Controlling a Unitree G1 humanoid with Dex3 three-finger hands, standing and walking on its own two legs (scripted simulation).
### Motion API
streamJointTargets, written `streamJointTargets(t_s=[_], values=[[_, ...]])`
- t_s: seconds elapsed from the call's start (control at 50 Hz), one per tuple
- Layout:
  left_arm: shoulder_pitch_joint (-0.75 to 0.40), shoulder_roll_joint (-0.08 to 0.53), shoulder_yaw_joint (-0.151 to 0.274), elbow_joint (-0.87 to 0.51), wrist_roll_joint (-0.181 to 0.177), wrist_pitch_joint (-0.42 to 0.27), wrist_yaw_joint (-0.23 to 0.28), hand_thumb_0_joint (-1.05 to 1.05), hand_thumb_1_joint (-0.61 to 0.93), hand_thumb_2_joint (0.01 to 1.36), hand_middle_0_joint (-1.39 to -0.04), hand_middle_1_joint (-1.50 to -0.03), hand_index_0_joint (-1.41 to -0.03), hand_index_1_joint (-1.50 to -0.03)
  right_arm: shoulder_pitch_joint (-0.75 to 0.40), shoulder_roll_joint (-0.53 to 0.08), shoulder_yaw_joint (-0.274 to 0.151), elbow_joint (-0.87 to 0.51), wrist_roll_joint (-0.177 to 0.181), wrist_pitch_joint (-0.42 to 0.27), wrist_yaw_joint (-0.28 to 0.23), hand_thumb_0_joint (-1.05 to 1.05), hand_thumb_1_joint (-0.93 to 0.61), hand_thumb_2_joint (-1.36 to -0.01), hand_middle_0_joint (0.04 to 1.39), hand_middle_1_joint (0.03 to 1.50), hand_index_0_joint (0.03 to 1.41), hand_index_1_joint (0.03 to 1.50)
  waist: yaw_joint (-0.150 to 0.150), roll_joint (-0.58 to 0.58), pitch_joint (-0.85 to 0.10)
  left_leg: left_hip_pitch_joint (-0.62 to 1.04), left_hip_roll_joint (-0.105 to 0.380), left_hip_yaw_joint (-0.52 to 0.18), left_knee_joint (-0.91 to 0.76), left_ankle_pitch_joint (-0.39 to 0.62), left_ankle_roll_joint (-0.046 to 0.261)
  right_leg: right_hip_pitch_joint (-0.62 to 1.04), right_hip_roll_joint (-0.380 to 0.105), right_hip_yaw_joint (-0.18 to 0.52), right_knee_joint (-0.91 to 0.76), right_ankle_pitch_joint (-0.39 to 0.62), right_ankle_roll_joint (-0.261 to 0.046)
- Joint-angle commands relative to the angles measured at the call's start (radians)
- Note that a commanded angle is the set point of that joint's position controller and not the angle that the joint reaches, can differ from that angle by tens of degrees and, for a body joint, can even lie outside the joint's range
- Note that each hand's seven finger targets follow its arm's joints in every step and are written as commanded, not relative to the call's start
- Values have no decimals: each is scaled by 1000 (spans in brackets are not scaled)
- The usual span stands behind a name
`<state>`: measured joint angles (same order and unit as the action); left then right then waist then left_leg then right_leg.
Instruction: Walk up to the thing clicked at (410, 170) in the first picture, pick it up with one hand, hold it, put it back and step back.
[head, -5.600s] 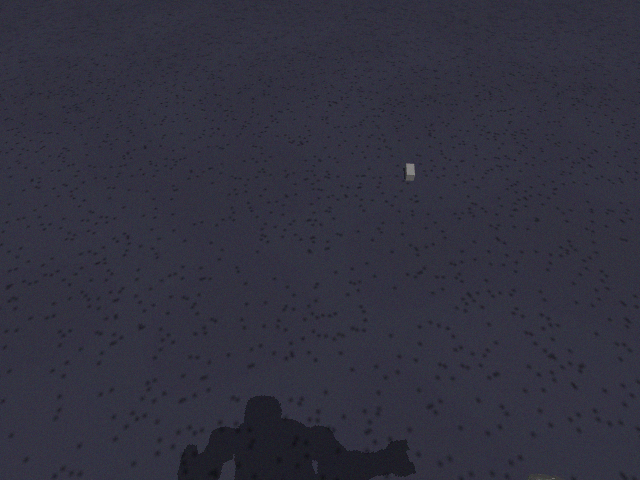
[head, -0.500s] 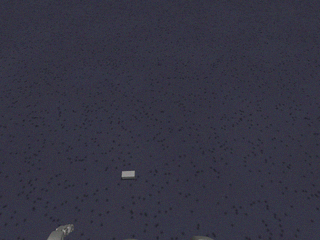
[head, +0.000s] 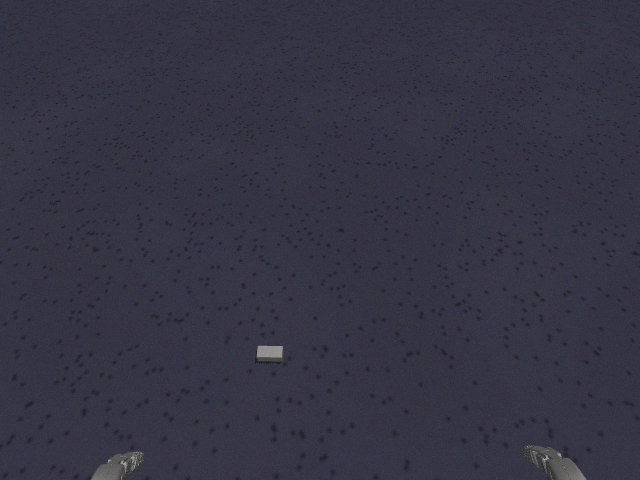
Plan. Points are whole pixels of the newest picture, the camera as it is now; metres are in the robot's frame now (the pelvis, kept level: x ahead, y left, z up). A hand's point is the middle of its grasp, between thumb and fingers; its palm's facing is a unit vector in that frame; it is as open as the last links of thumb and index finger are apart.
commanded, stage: walk up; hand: left
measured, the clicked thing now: (270, 353) +0.55 +0.20 -0.76
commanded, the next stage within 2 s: stand in 0.48 s
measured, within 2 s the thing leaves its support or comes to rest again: neither
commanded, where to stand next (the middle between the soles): +0.08 -0.01 m, yaw +0 degrees
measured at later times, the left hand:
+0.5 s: hand out of the picture +0.10 +0.26 -0.16, palm faces +0.05 -0.95 -0.32, open 7.4 cm
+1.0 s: hand out of the picture +0.09 +0.25 -0.15, palm faces +0.00 -0.94 -0.35, open 7.4 cm
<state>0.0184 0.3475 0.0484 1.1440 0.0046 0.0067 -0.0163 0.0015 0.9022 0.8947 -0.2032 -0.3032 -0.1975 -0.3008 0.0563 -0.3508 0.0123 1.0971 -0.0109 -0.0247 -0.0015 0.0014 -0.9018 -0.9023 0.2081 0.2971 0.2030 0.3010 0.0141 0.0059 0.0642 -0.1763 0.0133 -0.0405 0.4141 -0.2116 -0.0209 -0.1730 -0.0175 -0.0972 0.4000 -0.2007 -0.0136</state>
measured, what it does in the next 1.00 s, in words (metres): stands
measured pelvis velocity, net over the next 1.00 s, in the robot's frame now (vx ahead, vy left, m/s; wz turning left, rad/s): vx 0.01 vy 0.00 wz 0.01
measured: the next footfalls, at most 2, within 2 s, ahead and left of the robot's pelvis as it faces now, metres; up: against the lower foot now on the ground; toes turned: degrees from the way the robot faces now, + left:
none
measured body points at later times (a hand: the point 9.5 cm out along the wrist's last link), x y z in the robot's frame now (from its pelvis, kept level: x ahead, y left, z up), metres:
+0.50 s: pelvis +0.00 +0.00 +0.00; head +0.02 +0.01 +0.45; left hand +0.10 +0.31 -0.13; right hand +0.10 -0.30 -0.13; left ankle +0.01 +0.13 -0.74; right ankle +0.01 -0.11 -0.74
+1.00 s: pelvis +0.01 +0.00 +0.01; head +0.02 -0.01 +0.45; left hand +0.09 +0.30 -0.12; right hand +0.10 -0.30 -0.13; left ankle +0.01 +0.13 -0.74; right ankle +0.01 -0.11 -0.74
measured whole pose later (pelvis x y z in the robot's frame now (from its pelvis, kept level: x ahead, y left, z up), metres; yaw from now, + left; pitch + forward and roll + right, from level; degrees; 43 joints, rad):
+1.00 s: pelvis +0.01 +0.00 +0.01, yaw +0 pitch -2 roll +0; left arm 0.09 0.34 0.01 1.16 0.00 -0.02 0.00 0.00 0.90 0.89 -0.20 -0.30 -0.20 -0.30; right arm 0.09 -0.35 0.01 1.14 -0.02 -0.01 0.00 0.00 -0.90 -0.90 0.21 0.30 0.20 0.30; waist 0.00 0.02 0.05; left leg -0.10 0.01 -0.04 0.31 -0.18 -0.02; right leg -0.11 -0.02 -0.10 0.32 -0.18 -0.01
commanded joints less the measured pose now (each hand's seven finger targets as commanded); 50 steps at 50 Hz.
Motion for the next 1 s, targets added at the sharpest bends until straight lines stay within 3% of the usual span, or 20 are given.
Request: streamJointTargets(t_s=[0.0,0.36,0.44,0.46,0.54,0.58,0.64,0.76,0.98], values=[[-68,209,38,-74,6,-21,8,0,900,900,-200,-300,-200,-300,-36,-219,-51,-61,3,-18,-10,0,-900,-900,200,300,200,300,-7,-18,-123,-36,100,-72,-65,163,38,98,-121,129,-76,60,-10],[-35,205,47,-89,8,-17,11,0,900,900,-200,-300,-200,-300,-14,-220,-55,-65,1,-17,-13,0,-900,-900,200,300,200,300,-3,12,-129,-56,94,-91,-62,197,41,138,-121,102,-57,87,-14],[-39,204,47,-93,6,-17,11,0,900,900,-200,-300,-200,-300,-7,-218,-54,-66,1,-14,-12,0,-900,-900,200,300,200,300,-7,3,-106,-67,87,-95,-65,175,40,122,-122,102,-70,55,-14],[-7,179,21,-74,2,-22,10,0,900,900,-200,-300,-200,-300,-29,-205,-46,-59,-9,-11,-12,0,-900,-900,200,300,200,300,0,38,-142,5,106,-95,-95,172,37,118,-138,124,-94,75,-14],[-19,196,16,-68,4,-33,14,0,900,900,-200,-300,-200,-300,-24,-211,-45,-50,-8,-8,-11,0,-900,-900,200,300,200,300,-10,18,-121,17,110,-94,-110,204,33,131,-137,120,-101,136,-6],[-15,201,14,-61,3,-34,14,0,900,900,-200,-300,-200,-300,-23,-210,-44,-44,-6,-7,-9,0,-900,-900,200,300,200,300,-10,12,-98,17,108,-95,-132,181,27,114,-129,118,-110,98,-2],[-4,200,6,-55,2,-38,15,0,900,900,-200,-300,-200,-300,-36,-214,-45,-40,-4,-9,-7,0,-900,-900,200,300,200,300,-5,4,-109,40,114,-95,-133,204,29,118,-132,118,-114,116,-2],[1,206,1,-53,3,-40,18,0,900,900,-200,-300,-200,-300,-26,-212,-44,-32,-3,-6,-5,0,-900,-900,200,300,200,300,-12,-3,-97,25,107,-86,-149,150,27,119,-137,125,-130,98,1],[26,209,-3,-52,1,-43,23,0,900,900,-200,-300,-200,-300,-18,-212,-41,-25,-1,-5,-5,0,-900,-900,200,300,200,300,-10,-7,-117,59,111,-77,-138,221,24,131,-138,119,-121,190,0]])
